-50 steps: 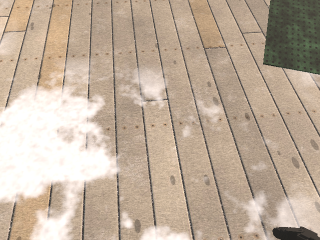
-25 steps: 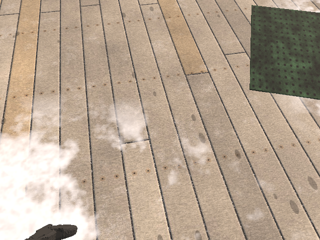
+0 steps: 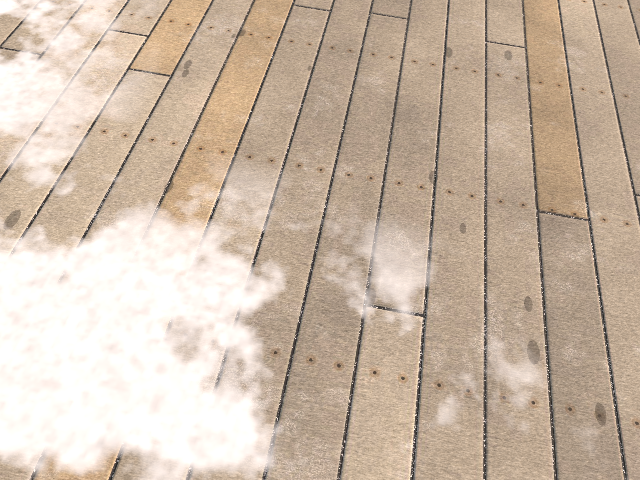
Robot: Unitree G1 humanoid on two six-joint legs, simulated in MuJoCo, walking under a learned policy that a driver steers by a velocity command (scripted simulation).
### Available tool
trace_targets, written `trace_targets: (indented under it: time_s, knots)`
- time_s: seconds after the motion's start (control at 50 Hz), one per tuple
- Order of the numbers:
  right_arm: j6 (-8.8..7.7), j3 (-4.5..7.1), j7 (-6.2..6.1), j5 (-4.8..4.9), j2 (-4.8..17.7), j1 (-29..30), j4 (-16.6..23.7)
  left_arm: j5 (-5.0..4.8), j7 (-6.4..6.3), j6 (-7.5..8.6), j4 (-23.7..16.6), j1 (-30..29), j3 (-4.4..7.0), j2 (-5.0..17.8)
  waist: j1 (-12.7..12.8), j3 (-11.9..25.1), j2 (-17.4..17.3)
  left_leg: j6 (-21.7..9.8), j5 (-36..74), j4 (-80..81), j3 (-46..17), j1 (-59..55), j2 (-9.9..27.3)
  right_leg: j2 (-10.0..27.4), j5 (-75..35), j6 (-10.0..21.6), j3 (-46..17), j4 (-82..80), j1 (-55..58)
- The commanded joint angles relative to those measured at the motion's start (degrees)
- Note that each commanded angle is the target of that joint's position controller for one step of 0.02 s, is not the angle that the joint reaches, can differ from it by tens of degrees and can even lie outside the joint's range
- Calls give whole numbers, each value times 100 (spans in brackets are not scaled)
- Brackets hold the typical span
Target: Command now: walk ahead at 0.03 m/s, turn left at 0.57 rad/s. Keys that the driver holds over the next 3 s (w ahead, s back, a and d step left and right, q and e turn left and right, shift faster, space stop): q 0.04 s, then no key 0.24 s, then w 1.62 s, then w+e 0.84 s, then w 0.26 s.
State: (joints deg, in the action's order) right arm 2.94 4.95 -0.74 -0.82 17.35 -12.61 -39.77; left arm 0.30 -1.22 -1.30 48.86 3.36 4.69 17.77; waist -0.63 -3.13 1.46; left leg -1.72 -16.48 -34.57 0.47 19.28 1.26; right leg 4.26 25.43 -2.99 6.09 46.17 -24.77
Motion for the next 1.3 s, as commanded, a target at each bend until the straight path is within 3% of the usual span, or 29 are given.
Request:
trace_targets:
  time_s: [0.02,0.06,0.12,0.2,0.28,0.36,0.38,0.4,0.42,0.44,0.46,0.5,0.56,0.6,0.66,0.7,0.74,0.76,0.78,0.8,0.82,0.84,0.88,0.98,1.08,1.18,1.24,1.28,1.3]
  knots:
    - [-309,321,-44,-28,1239,-33,414,-52,-71,70,-462,-281,171,536,24,607,-942,-1267,1872,1701,-2099,-1125,1461,-235,264,87,-872,1765,-1429]
    - [-325,188,-94,91,897,299,493,36,-128,67,-306,-80,222,622,147,752,-866,-1019,2196,1612,-1760,-1127,1254,-223,-287,67,-895,1853,-1256]
    - [-334,89,-134,48,697,213,487,-49,-92,95,-250,33,189,498,138,940,-850,-1051,2645,1537,-1502,-1329,1109,-276,-673,-34,-873,1535,-971]
    - [-290,84,-144,32,760,180,405,-54,-26,92,-261,-131,80,340,-34,820,-970,-1076,2189,1518,-1521,-1351,1056,-227,-723,-141,-851,213,-440]
    - [-243,55,-55,10,780,295,298,-95,29,112,-222,-32,68,460,-114,641,-1003,-1169,2049,1446,-1721,-976,1074,-263,-492,-93,-734,-587,291]
    - [-231,-47,-26,113,618,256,72,-65,142,249,-5,416,14,372,101,505,-782,-799,-1137,1555,-1863,-284,633,-472,-1209,258,-374,-2152,1541]
    - [-268,-96,-24,63,489,297,71,-49,128,299,54,713,34,516,199,524,-599,-607,-1535,1211,-1786,113,423,-69,-949,481,-824,-2212,1972]
    - [-330,-167,-7,-5,215,379,163,-37,105,338,152,1188,78,833,238,590,205,-318,-1702,38,-1166,705,-105,754,-746,874,-1727,-2517,2397]
    - [-413,-141,-15,120,238,622,425,-32,143,369,359,1495,236,1365,294,297,1355,-75,-1518,-847,-90,1627,-679,1490,900,1648,-3282,-3337,2307]
    - [-494,-14,-45,213,699,1078,473,8,128,452,258,1447,199,1137,589,-240,1159,3,-1630,-1776,-376,2254,-326,1847,1397,1966,-3992,-3803,2185]
    - [-547,66,-32,276,795,1004,447,4,68,515,231,1294,132,915,449,-358,913,4,-1322,-2270,-571,2538,-140,1782,1341,1871,-3805,-3814,2214]
    - [-594,54,45,188,567,789,328,-141,28,575,191,1179,74,726,332,-309,707,59,-682,-2350,-488,2832,122,1448,814,1580,-3133,-3825,2545]
    - [-712,-35,137,138,178,1050,340,-129,22,579,214,1271,48,625,427,-101,573,176,193,-1405,-72,2116,181,927,-598,1294,-1966,-3854,2326]
    - [-739,-102,192,157,1,1196,370,-131,38,559,209,1316,75,738,490,-10,664,226,456,-635,142,1330,93,740,-1123,1239,-1468,-3815,1924]
    - [-715,-81,225,223,167,1219,407,-198,96,545,262,1530,135,963,509,-51,670,190,601,-15,236,698,36,945,-1135,1310,-1460,-3762,1697]
    - [-702,-28,218,246,316,929,340,-252,115,522,273,1466,145,1005,271,-98,620,41,825,344,251,172,22,1080,-1110,1229,-1457,-3619,1544]
    - [-666,142,152,240,602,-20,37,-208,128,518,274,1429,76,835,-229,266,456,-176,713,521,353,-1131,-167,851,-2152,1004,-1139,-2665,1235]
    - [-662,278,96,237,891,-861,-161,-139,139,534,244,1426,-29,525,-621,784,23,-394,511,660,-132,-2227,216,470,-2409,751,-687,-1237,791]
    - [-632,395,51,99,1549,-1507,-214,-49,132,613,-31,1615,-196,-11,-641,1475,-1721,-1200,-665,1378,-2721,-3688,1738,-307,-892,279,-199,1146,-984]
    - [-702,299,132,99,1290,-1611,-263,-157,112,718,-76,1468,-129,301,-664,1653,-1732,-1569,-1736,2279,-4437,-3473,2105,-509,597,316,-994,2238,-1630]
    - [-759,155,167,109,944,-1084,-187,-313,154,772,-143,1276,-15,681,-455,901,-1357,-1376,-1994,2283,-3773,-2964,2055,-87,289,504,-1117,2664,-2135]
    - [-786,79,184,108,697,-732,-123,-323,172,792,-150,1090,-13,699,-322,525,-1055,-1203,-1538,2315,-3034,-2427,1768,157,-239,627,-1034,2565,-2068]
    - [-811,-1,207,66,483,-284,-85,-166,167,744,-97,1046,5,532,-46,157,-740,-990,-333,2539,-1999,-1622,1309,449,-995,629,-1013,1946,-1669]
    - [-900,30,140,80,561,-446,-268,-83,194,558,-211,686,-46,262,71,25,-437,-1093,1300,2860,-1032,-1417,1114,446,-2016,352,-887,872,-1753]
    - [-855,46,43,137,681,-823,-528,-82,279,634,-556,-360,-154,80,-241,-198,-446,-954,1446,3005,-427,-1305,936,146,-3297,249,-613,-927,-1370]
    - [-735,69,12,189,713,-1238,-848,-126,441,708,-867,-984,-187,135,-342,-320,-434,-879,1936,2632,-384,-2233,1273,-25,-3074,493,-636,-1693,-1444]
    - [-636,110,-25,178,852,-1180,-901,-118,479,732,-833,-611,-93,391,-42,65,-672,-720,3892,1881,-341,-2757,1337,-344,-2322,744,-396,-1797,-753]
    - [-551,61,-56,137,820,-1047,-870,-107,385,709,-422,941,141,836,755,1107,-739,-436,5068,-37,-24,-2215,955,-511,-2384,1090,-255,-1774,1534]
    - [-562,-63,-75,4,545,-1197,-728,-37,306,672,-240,1972,237,1269,983,2020,56,-240,2932,-1968,145,-757,568,730,-2406,1486,-1737,-1498,3467]
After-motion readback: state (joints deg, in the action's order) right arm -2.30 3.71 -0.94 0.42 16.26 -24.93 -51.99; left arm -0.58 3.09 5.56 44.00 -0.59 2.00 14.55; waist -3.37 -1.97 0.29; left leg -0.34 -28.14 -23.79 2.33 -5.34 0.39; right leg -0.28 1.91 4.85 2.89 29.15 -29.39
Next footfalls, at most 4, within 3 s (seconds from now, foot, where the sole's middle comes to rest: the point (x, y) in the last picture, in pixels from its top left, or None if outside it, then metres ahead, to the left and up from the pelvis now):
0.38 right None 0.07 -0.13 -0.77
0.76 left None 0.24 0.17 -0.77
1.28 right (310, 405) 0.61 -0.01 -0.77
1.82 left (197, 293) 0.89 0.26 -0.77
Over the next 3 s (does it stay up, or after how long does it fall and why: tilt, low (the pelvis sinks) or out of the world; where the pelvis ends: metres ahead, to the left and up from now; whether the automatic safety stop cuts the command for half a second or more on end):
stays up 1.40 0.12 0.00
